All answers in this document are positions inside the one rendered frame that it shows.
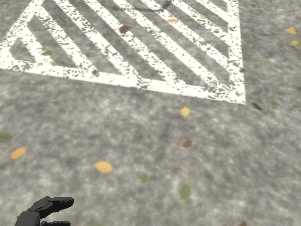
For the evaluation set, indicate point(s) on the robot left hand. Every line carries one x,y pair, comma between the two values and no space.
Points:
42,209

